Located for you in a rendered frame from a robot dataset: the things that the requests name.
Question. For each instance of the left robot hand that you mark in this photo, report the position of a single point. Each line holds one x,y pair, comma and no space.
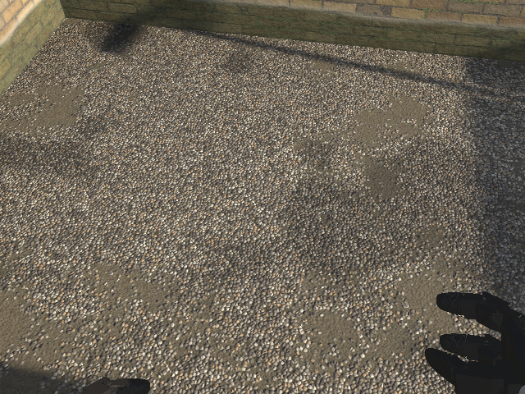
119,386

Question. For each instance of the right robot hand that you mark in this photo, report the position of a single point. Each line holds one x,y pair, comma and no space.
501,364

